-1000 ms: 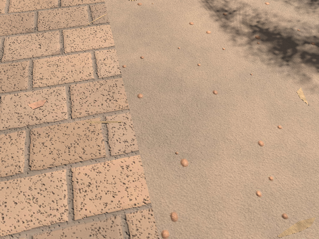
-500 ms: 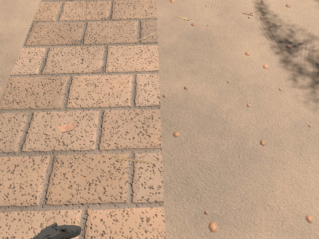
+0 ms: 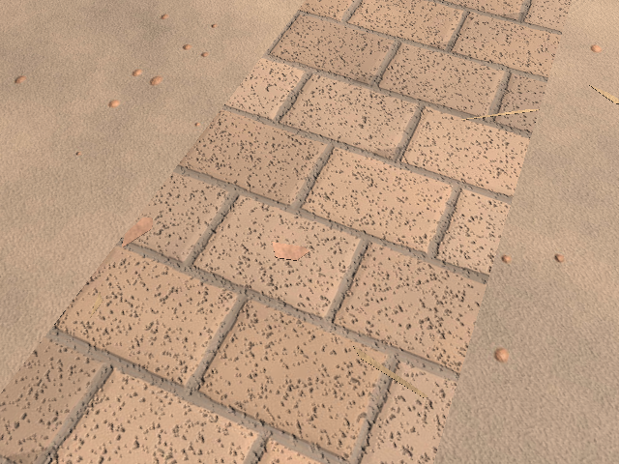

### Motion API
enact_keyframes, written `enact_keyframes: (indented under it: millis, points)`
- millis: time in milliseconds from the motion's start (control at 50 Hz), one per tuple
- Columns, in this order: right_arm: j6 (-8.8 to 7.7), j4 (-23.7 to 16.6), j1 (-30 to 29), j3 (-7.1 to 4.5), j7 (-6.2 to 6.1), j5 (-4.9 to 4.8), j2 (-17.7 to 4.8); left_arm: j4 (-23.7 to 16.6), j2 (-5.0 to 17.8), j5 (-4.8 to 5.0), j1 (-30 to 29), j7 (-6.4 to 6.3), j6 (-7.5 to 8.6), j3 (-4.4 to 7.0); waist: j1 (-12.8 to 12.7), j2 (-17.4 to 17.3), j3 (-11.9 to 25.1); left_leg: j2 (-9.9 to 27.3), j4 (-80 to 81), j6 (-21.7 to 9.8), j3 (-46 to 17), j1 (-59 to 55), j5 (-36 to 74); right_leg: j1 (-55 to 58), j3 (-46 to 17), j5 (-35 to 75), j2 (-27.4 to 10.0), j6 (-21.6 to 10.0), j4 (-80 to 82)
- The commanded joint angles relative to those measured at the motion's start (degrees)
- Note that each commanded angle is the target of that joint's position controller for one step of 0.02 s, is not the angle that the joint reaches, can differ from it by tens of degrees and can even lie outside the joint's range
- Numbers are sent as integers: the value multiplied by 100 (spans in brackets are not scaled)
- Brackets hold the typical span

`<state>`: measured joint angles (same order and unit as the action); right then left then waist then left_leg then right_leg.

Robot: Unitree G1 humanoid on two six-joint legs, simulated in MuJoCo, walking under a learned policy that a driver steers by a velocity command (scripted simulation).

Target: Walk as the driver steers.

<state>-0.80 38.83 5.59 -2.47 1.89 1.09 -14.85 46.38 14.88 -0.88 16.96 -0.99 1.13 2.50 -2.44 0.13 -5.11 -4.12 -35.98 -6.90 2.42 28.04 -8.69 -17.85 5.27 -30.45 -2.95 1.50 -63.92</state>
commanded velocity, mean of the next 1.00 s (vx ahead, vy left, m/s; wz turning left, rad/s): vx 0.03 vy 0.00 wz -0.22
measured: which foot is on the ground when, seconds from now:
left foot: down 0.00-0.46, up 0.48-0.86, down 0.88-1.00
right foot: up 0.00-0.44, down 0.46-0.88, up 0.90-1.00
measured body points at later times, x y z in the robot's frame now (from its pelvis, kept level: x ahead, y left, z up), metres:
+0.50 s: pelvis +0.05 -0.02 +0.02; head +0.06 -0.04 +0.47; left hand +0.12 +0.24 -0.11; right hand +0.16 -0.28 -0.11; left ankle +0.10 +0.06 -0.71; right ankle +0.02 -0.12 -0.72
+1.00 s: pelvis +0.05 +0.01 +0.03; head +0.09 +0.03 +0.47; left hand +0.24 +0.25 -0.11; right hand +0.09 -0.29 -0.07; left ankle +0.08 +0.10 -0.72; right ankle -0.02 -0.10 -0.65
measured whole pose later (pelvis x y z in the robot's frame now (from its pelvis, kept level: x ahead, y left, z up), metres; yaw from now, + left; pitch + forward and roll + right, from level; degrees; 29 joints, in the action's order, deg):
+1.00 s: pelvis +0.05 +0.01 +0.03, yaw -20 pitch +0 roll -1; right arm 1.2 40.6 10.3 -1.2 -2.4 1.2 -14.9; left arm 43.7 18.9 -1.1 12.5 0.6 -3.6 5.6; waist -1.3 3.1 -3.4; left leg -1.2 -26.1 -2.6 0.6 13.1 -13.5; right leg -24.7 -6.3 -26.4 6.3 0.9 -57.0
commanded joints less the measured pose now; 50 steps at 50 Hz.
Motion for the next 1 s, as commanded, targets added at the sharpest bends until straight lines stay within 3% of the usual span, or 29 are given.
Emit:
enact_keyframes:
  millis: [20,40,80,140,240,280,340,380,420,440,460,480,500,520,540,600,700,760,820,860,880,900,920,940,960,1000]
  points:
    - [113,-129,926,-325,-193,-137,-884,-514,562,-45,72,-32,-38,100,378,-118,1203,1896,1415,-1195,-2320,-2369,3293,-1781,-709,271,-130,55,-1047]
    - [129,-134,742,-281,-226,-137,-741,-569,578,-109,12,-42,-102,107,218,-265,930,1556,1562,-957,-2110,-1906,2895,-1600,-742,474,-204,74,-623]
    - [118,-169,616,-268,-201,-64,-709,-482,572,-162,268,-31,-268,112,69,-318,1051,1288,1674,-800,-1888,-1423,2768,-1099,-650,706,-67,90,-404]
    - [38,-114,631,-256,-171,-1,-708,-358,439,-76,398,-13,-341,95,45,-253,1274,1306,1861,-741,-1665,-1297,2399,-855,-610,975,-22,55,-51]
    - [20,150,746,-58,-219,77,-341,-256,283,-34,-3,25,-426,37,253,-568,968,1266,2439,-450,-1522,-1120,6,-374,-696,1272,-61,-41,1340]
    - [32,246,772,-61,-239,112,-450,-211,321,1,-101,40,-437,37,328,-638,788,1311,2485,-432,-1510,-1066,-550,-105,-630,1095,86,-98,1803]
    - [94,321,823,-123,-314,69,-685,-257,435,30,-214,34,-399,69,396,-555,606,1542,2268,-562,-1683,-1362,-674,-164,-554,644,289,-214,2188]
    - [130,369,816,-146,-382,24,-730,-236,351,43,-108,18,-345,51,353,-461,580,1642,2022,-604,-1702,-1548,-310,-44,-468,579,367,-300,2605]
    - [164,418,752,-168,-451,-42,-752,-153,223,52,184,-3,-276,23,181,-372,587,1587,1639,-438,-1515,-1525,266,422,-375,1073,454,-419,3647]
    - [161,452,823,-182,-476,-50,-739,-168,313,30,199,-14,-232,34,179,-224,535,1491,1390,-210,-1376,-1387,408,621,-687,1462,334,-509,4206]
    - [148,371,809,-158,-479,-58,-597,-223,598,-55,263,-29,-179,87,238,250,627,1154,697,61,-1027,-1110,265,816,-1628,1631,-283,-694,4661]
    - [124,175,658,-117,-465,-85,-343,-295,1178,-10,92,-3,-163,246,402,1060,300,165,99,428,-146,-272,-746,807,-2971,3346,-1286,-1197,4653]
    - [148,163,339,-123,-474,-3,-427,-253,1140,-23,248,28,-151,285,81,1133,192,-49,-809,539,-117,117,-1850,824,-3315,4317,-1699,-1675,4734]
    - [183,164,318,-160,-441,6,-473,-231,1031,-15,377,18,-144,286,72,785,308,-22,-1600,598,-332,269,-2050,962,-3141,4579,-1569,-1828,4722]
    - [209,217,384,-174,-410,-25,-457,-240,961,3,195,-5,-176,286,209,515,336,49,-1933,658,-445,330,-1873,999,-2789,4583,-1255,-1710,4649]
    - [257,248,504,-189,-363,9,-507,-355,849,55,-104,-14,-247,310,315,550,613,115,-2218,838,-447,438,-1536,1376,-2314,5078,-701,-1429,4354]
    - [248,5,74,-108,-359,-55,-452,-317,1002,46,274,-19,-298,419,-15,688,772,165,-1419,933,-423,471,-1564,1786,-2668,5066,-667,-1445,4099]
    - [216,-92,65,-85,-367,-88,-524,-401,1136,13,142,22,-342,476,-38,795,844,93,-894,853,-436,-22,-1598,1519,-2955,4953,-626,-1388,4015]
    - [167,-98,360,-79,-392,-112,-586,-522,1208,21,-238,81,-377,508,138,890,850,-29,-52,750,-451,-824,-1465,1060,-3228,4695,-461,-1160,3955]
    - [95,20,857,-90,-460,-55,-603,-638,1141,102,-660,88,-384,487,505,747,810,48,1463,679,-478,-1943,-488,379,-3160,3652,-81,-708,3691]
    - [54,14,967,-174,-524,21,-1005,-704,846,115,-519,88,-352,407,424,3,881,1017,2076,461,-1372,-2571,-624,-268,-2725,2216,332,-375,3070]
    - [89,-189,586,-249,-527,7,-1571,-769,424,104,-70,64,-334,307,140,-1390,888,2517,2346,-106,-3043,-2839,157,-1223,-1512,-177,1338,-115,1957]
    - [139,-117,776,-256,-478,29,-1439,-666,1008,-91,-82,38,-368,437,258,-1081,908,2815,2085,-677,-3077,-2212,808,-1107,-1239,-527,961,-87,803]
    - [139,-173,591,-137,-441,12,-1023,-597,1110,-77,-161,67,-390,491,137,-660,655,2516,2068,-703,-2598,-1902,954,-1042,-1286,-213,812,-114,332]
    - [135,-215,283,-76,-421,0,-789,-510,1046,-64,-161,118,-428,491,32,-525,397,2120,2070,-549,-1962,-1642,927,-999,-1208,161,718,-89,59]
    - [118,-268,126,-53,-460,38,-727,-449,943,-24,-60,255,-494,458,0,-881,423,1642,1974,-369,-1201,-1835,1355,-1098,-983,588,698,32,-198]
